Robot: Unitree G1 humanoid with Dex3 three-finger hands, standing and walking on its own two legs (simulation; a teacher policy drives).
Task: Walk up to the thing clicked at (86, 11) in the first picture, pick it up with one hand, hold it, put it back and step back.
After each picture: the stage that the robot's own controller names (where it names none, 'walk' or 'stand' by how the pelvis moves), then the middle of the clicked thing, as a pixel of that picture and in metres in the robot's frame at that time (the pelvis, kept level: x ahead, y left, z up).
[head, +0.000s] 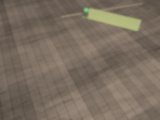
stand; (86, 12) +2.01 -0.04 -0.72
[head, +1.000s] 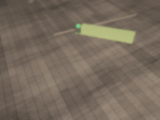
walk; (78, 28) +1.86 +0.19 -0.70
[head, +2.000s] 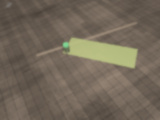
walk; (66, 47) +1.27 +0.30 -0.72
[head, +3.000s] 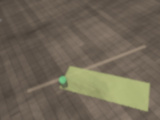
walk; (63, 82) +0.81 +0.27 -0.72
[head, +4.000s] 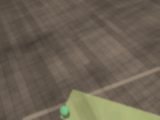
walk; (65, 112) +0.50 +0.24 -0.71
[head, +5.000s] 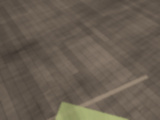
stand; out of the picture +0.41 +0.22 -0.72
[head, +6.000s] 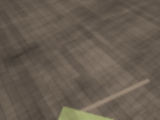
stand; out of the picture +0.38 +0.21 -0.73
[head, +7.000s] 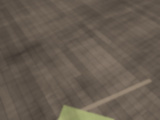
stand; out of the picture +0.38 +0.22 -0.73
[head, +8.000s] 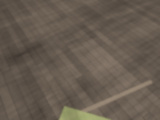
stand; out of the picture +0.38 +0.22 -0.73
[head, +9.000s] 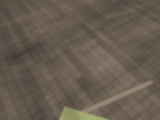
stand; out of the picture +0.37 +0.22 -0.73
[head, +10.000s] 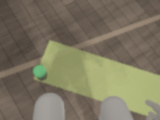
go down; (40, 73) +0.44 +0.23 -0.45
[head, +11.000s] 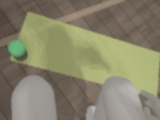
go down; (18, 51) +0.46 +0.28 -0.31
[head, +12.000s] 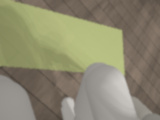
close in; out of the picture +0.42 +0.32 -0.24
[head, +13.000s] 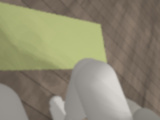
close; out of the picture +0.41 +0.34 -0.22
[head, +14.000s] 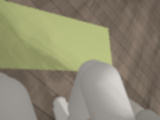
lift; out of the picture +0.38 +0.30 -0.21
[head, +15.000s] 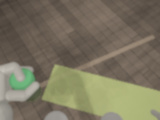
lift; (27, 86) +0.32 +0.20 -0.01
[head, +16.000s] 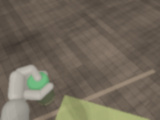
hold; (42, 89) +0.33 +0.16 +0.01
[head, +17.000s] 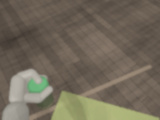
hold; (41, 93) +0.32 +0.16 -0.03
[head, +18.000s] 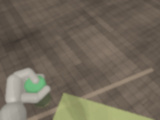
crouch; (39, 92) +0.32 +0.18 -0.01
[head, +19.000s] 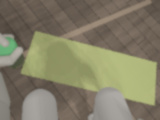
crouch; (10, 54) +0.43 +0.24 -0.10
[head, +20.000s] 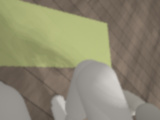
lower; out of the picture +0.39 +0.35 -0.23
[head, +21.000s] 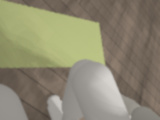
lower; out of the picture +0.39 +0.35 -0.23
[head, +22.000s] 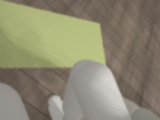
lower; out of the picture +0.39 +0.35 -0.23
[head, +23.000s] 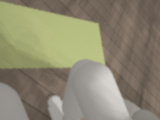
lower; out of the picture +0.39 +0.35 -0.22
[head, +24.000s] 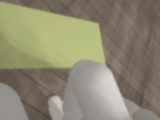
loosen; out of the picture +0.39 +0.35 -0.22
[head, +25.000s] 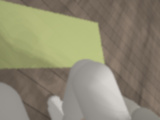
withdraw; out of the picture +0.38 +0.34 -0.22
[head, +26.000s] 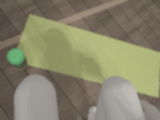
stand; (18, 59) +0.43 +0.29 -0.30
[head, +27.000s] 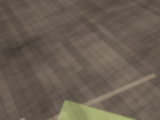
stand; out of the picture +0.37 +0.20 -0.66
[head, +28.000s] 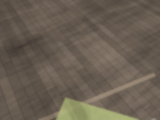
stand; out of the picture +0.39 +0.22 -0.67
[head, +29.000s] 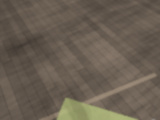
stand; out of the picture +0.38 +0.22 -0.67
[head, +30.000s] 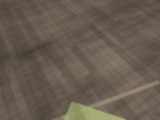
stand; out of the picture +0.41 +0.19 -0.72
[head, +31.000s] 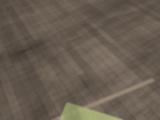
stand; out of the picture +0.37 +0.22 -0.73
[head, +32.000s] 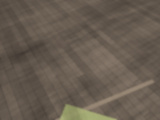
walk; out of the picture +0.37 +0.22 -0.73
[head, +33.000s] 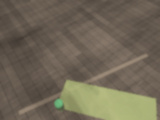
walk; (59, 105) +0.54 +0.25 -0.70
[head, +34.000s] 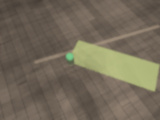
walk; (70, 59) +0.85 +0.16 -0.69
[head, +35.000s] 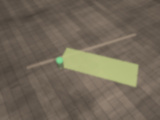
stand; (60, 63) +1.01 +0.23 -0.71
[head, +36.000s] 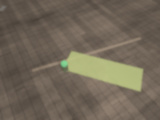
stand; (64, 66) +1.00 +0.21 -0.73
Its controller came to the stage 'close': yes
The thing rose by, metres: 0.70
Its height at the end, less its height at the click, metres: +0.00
